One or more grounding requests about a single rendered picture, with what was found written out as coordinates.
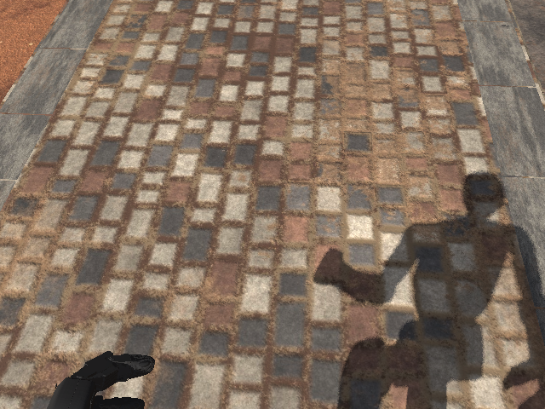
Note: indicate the left robot hand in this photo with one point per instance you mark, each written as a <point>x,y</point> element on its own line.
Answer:
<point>98,374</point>

